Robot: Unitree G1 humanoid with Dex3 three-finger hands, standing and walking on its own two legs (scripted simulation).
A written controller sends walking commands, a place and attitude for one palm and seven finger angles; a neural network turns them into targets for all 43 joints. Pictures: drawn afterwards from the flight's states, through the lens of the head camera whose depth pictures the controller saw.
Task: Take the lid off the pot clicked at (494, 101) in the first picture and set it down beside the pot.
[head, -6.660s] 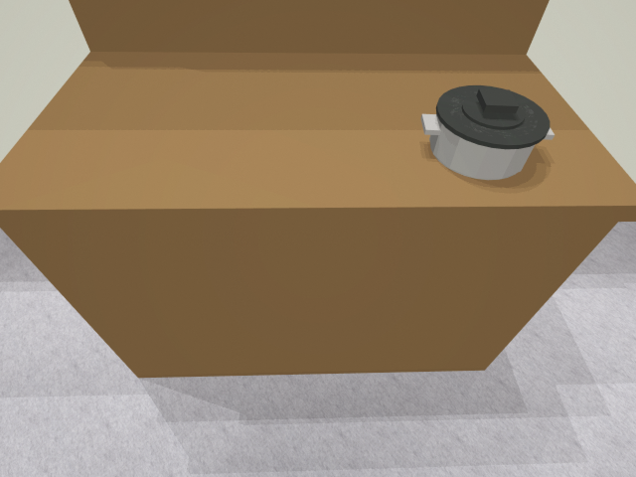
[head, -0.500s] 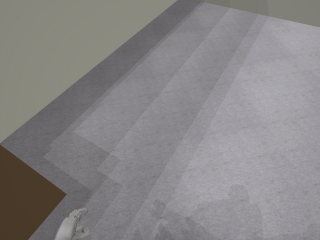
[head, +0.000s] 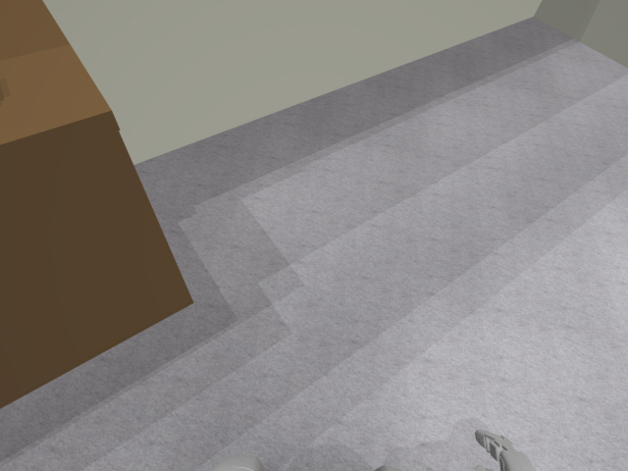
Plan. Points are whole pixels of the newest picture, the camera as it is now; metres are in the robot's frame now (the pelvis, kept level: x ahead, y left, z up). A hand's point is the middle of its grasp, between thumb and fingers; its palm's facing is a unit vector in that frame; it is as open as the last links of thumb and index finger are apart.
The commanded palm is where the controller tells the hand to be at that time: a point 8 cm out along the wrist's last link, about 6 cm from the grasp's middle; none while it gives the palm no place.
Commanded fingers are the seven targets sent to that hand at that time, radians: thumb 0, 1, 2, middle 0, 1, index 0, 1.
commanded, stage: turn to face it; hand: left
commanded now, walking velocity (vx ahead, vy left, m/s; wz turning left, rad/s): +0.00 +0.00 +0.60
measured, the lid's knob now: out of the picture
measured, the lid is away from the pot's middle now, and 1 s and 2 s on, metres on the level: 0.00 0.00 0.00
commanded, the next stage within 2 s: take the last steps up to it in 1.08 s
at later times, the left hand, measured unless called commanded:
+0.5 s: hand out of the picture +0.10 +0.21 -0.13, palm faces +0.28 -0.92 -0.28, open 7.4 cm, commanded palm none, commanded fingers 0.00 0.90 0.90 -0.20 -0.30 -0.20 -0.30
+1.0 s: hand out of the picture -0.10 +0.18 -0.18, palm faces +0.58 -0.77 -0.26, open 7.4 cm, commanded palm none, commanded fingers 0.00 0.90 0.90 -0.20 -0.30 -0.20 -0.30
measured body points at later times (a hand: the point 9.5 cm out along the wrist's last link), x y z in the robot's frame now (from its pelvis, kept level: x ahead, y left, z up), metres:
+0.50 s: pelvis +0.02 -0.03 +0.01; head +0.06 -0.02 +0.46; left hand +0.09 +0.26 -0.11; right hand +0.13 -0.27 -0.14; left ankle +0.00 +0.09 -0.72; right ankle +0.03 -0.15 -0.72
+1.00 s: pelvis +0.02 +0.00 +0.00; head +0.05 +0.05 +0.45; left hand -0.13 +0.22 -0.16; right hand +0.28 -0.13 -0.12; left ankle -0.03 +0.08 -0.72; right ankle +0.04 -0.15 -0.68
